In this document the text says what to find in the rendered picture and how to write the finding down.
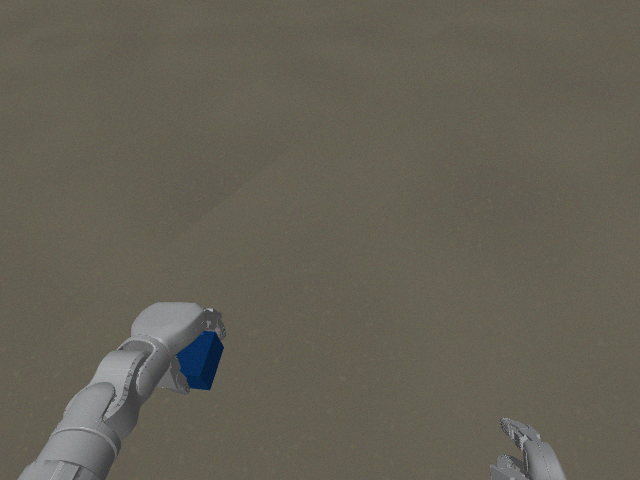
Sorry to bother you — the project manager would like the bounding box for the small box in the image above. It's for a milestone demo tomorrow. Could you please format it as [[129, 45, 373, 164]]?
[[175, 331, 224, 390]]

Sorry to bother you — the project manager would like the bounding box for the right robot hand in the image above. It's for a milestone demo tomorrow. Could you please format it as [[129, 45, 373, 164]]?
[[490, 418, 567, 480]]

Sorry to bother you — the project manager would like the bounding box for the left robot hand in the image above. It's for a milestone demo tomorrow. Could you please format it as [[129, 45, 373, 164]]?
[[131, 302, 226, 394]]

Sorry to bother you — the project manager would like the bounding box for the left robot arm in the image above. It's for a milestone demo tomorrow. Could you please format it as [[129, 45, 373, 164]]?
[[17, 335, 170, 480]]

